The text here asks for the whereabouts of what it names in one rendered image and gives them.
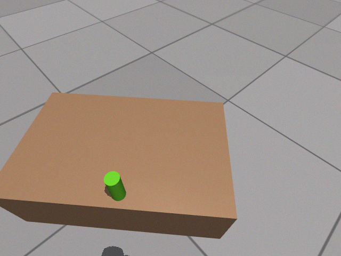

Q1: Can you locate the can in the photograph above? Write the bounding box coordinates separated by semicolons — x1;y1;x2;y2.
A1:
104;171;126;201

